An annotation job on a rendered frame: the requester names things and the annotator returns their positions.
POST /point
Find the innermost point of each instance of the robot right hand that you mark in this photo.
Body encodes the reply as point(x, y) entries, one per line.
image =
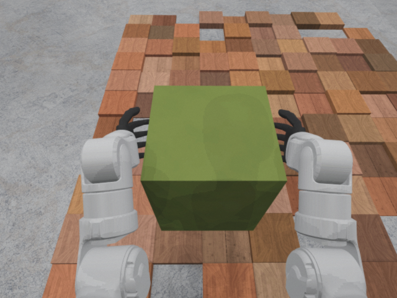
point(297, 127)

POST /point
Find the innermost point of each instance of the robot right forearm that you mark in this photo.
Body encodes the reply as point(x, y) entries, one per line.
point(325, 175)

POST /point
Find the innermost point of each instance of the left robot upper arm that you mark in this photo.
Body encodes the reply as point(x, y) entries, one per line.
point(114, 272)

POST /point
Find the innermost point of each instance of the robot left hand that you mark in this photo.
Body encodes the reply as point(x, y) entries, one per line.
point(125, 125)

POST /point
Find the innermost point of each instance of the right robot upper arm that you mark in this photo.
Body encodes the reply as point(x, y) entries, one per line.
point(323, 273)

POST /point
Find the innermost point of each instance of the carton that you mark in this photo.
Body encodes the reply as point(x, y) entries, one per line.
point(212, 159)

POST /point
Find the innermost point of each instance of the robot left forearm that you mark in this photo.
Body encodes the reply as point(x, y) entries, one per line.
point(107, 181)

